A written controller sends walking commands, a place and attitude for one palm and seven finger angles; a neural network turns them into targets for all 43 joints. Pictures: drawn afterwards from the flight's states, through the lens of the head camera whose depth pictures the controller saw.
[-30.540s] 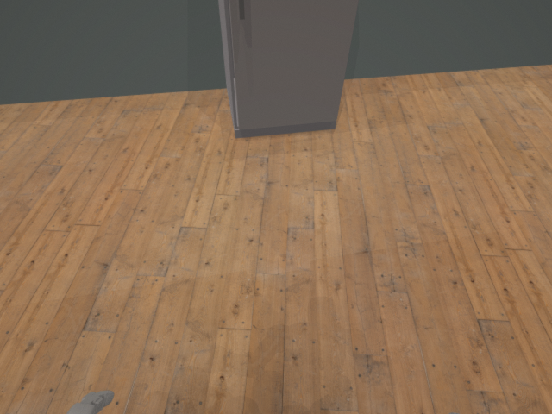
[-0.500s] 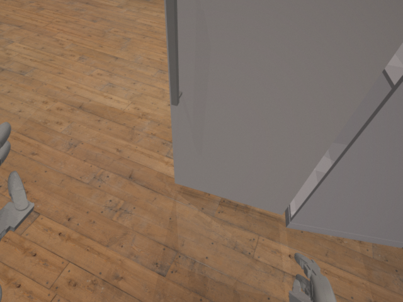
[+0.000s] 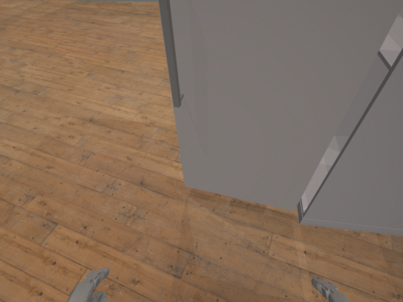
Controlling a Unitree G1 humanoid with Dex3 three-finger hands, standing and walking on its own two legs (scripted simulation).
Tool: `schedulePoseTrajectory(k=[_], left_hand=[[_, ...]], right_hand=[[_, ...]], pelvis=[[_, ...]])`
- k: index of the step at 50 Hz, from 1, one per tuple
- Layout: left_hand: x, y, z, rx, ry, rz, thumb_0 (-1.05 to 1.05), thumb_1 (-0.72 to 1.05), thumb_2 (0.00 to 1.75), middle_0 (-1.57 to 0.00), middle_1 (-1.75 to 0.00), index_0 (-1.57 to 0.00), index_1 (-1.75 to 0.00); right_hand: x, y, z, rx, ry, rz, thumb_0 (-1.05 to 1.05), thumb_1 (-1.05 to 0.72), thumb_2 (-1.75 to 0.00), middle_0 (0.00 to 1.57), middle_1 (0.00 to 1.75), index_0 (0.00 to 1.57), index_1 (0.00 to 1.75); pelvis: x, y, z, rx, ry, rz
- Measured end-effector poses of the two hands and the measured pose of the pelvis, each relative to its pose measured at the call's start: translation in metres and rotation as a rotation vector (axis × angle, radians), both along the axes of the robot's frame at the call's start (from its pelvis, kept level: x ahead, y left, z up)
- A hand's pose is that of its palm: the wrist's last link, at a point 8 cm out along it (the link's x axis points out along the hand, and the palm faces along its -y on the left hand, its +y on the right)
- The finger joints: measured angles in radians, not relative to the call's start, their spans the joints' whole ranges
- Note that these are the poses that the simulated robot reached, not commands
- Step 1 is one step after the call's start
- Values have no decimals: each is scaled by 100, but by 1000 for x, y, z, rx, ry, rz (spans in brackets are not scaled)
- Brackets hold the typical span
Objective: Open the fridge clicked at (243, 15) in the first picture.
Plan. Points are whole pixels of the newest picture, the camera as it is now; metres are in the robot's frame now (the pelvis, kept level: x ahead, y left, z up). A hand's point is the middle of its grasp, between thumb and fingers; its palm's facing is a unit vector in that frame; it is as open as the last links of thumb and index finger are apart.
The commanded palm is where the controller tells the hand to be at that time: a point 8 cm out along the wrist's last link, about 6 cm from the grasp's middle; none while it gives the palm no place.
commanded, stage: let the arm hang, fingers relaxed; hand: left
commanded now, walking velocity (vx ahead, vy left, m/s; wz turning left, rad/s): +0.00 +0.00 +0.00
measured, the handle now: (171, 30) +0.77 +0.12 +0.19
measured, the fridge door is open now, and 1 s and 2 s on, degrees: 82 82 82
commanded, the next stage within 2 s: look to check the result in 0.88 s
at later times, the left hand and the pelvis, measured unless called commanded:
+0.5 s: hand out of the picture +0.03 +0.22 -0.15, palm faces +0.00 -0.96 -0.29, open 7.3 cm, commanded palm none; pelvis +0.00 +0.00 +0.01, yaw +0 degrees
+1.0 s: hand out of the picture +0.09 +0.22 -0.15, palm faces -0.02 -0.96 -0.28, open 7.3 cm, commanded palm none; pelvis +0.02 +0.00 +0.02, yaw +0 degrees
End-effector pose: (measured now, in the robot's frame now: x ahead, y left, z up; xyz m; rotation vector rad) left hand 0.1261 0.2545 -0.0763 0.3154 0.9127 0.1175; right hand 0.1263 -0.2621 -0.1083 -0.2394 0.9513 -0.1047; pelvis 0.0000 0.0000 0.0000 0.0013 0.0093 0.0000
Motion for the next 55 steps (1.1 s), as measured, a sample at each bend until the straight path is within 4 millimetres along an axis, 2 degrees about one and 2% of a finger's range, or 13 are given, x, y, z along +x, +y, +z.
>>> schedulePoseTrajectory(k=[2, 4, 6, 11, 16, 20, 26, 32, 37, 45, 55], left_hand=[[-30, -21, -30, -74, 138, 14, 1, 91, 90, -20, -30, -20, -30], [-59, -40, -51, -137, 247, 37, 1, 92, 90, -20, -30, -20, -30], [-78, -38, -59, -141, 297, 96, 0, 97, 90, -21, -30, -21, -30], [-115, -27, -63, -126, 409, 142, 0, 97, 90, -21, -30, -21, -30], [-129, -10, -55, -81, 461, 169, 0, 94, 90, -20, -30, -20, -30], [-123, 3, -47, -45, 452, 176, 1, 93, 90, -20, -30, -20, -30], [-96, 13, -39, -18, 390, 163, 1, 92, 90, -20, -30, -20, -30], [-67, 12, -37, -26, 327, 137, 1, 91, 90, -20, -30, -20, -30], [-50, 7, -37, -41, 301, 117, 0, 91, 90, -20, -30, -20, -30], [-42, 6, -39, -48, 313, 109, 0, 91, 90, -20, -30, -20, -30], [-39, 19, -33, -8, 340, 124, 1, 91, 90, -20, -30, -20, -30]], right_hand=[[-24, -2, -3, -15, 85, -14, 1, -91, -90, 20, 30, 20, 30], [-50, -4, -4, -29, 178, -30, 1, -91, -90, 20, 29, 20, 30], [-74, -4, -5, -38, 269, -43, 1, -91, -90, 20, 29, 20, 30], [-118, 0, -8, -34, 417, -89, 1, -91, -90, 20, 29, 20, 30], [-132, 10, -15, 0, 454, -118, 1, -91, -90, 20, 29, 20, 30], [-127, 19, -20, 28, 438, -121, 1, -91, -90, 20, 29, 20, 30], [-107, 25, -22, 48, 386, -113, 1, -91, -90, 20, 29, 20, 30], [-84, 20, -18, 36, 332, -105, 1, -91, -90, 20, 30, 20, 30], [-69, 11, -12, 10, 307, -102, 1, -91, -90, 20, 30, 20, 30], [-56, -6, -4, -34, 304, -99, 1, -91, -90, 20, 29, 20, 30], [-39, -24, 1, -67, 308, -92, 1, -91, -90, 20, 30, 20, 30]], pelvis=[[-1, -3, 1, 3, -5, 2], [-2, -6, 2, 0, -8, 4], [-3, -9, 4, -6, -9, 10], [-3, -11, 8, -20, -12, 16], [-1, -7, 11, -22, -18, 11], [0, -4, 13, -18, -21, 6], [3, 0, 14, -12, -27, -2], [7, 2, 16, -7, -31, -7], [11, 2, 17, -5, -31, -8], [18, -1, 19, -4, -29, -6], [28, -6, 20, -4, -25, -1]])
